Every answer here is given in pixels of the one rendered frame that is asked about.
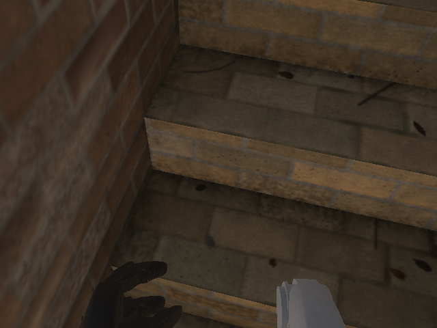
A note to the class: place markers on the left robot hand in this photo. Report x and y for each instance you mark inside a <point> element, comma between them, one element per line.
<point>108,308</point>

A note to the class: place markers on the right robot thigh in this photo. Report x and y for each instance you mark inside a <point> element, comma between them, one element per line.
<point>306,304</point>

